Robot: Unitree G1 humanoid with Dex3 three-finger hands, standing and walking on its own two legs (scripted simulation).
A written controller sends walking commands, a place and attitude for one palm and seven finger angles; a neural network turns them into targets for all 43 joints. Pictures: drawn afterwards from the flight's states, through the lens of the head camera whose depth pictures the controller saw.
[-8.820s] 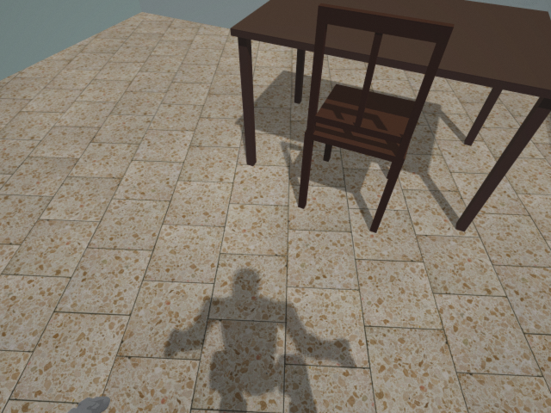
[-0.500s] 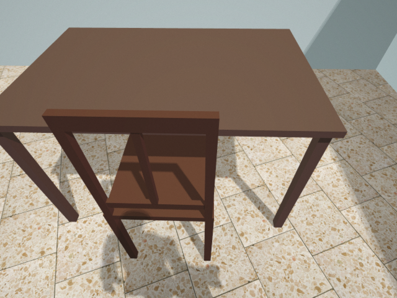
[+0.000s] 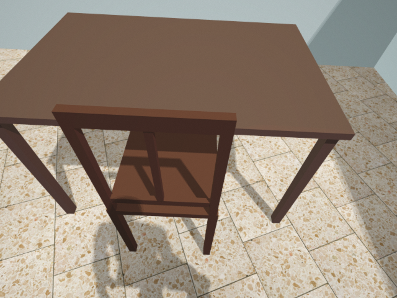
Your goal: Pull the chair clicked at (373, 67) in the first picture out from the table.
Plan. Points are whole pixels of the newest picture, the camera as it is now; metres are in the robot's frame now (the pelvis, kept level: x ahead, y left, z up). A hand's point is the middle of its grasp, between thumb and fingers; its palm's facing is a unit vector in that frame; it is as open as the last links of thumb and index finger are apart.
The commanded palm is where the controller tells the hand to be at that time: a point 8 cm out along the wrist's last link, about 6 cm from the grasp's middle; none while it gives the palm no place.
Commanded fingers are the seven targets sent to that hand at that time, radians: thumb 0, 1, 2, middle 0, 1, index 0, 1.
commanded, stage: look again from close up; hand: left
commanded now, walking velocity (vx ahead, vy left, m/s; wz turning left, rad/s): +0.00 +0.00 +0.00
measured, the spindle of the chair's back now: (155, 169) +0.44 +0.15 -0.07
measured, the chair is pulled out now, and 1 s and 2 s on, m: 0.00 0.00 0.00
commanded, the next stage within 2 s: raise the hand toward the chair's back in 0.68 s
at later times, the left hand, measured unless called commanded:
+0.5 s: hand out of the picture +0.02 +0.18 -0.18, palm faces +0.02 -0.99 -0.17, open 7.4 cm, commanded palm none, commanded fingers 0.00 0.90 0.90 -0.20 -0.30 -0.20 -0.30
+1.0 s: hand (104, 250) +0.21 +0.21 -0.04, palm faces +0.19 -0.98 -0.12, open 7.8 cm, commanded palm +0.13 +0.24 -0.07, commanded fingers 0.00 0.62 0.78 -0.17 -0.26 -0.17 -0.26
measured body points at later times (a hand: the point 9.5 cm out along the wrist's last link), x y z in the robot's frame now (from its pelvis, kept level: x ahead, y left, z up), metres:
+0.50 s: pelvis +0.02 +0.01 +0.00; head +0.03 +0.02 +0.45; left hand +0.02 +0.23 -0.16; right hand +0.04 -0.22 -0.15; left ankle +0.01 +0.07 -0.74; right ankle -0.02 -0.13 -0.74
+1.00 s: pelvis -0.01 -0.01 -0.02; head +0.03 +0.00 +0.42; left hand +0.20 +0.26 -0.03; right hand +0.10 -0.26 -0.13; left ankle +0.01 +0.07 -0.74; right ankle -0.01 -0.12 -0.74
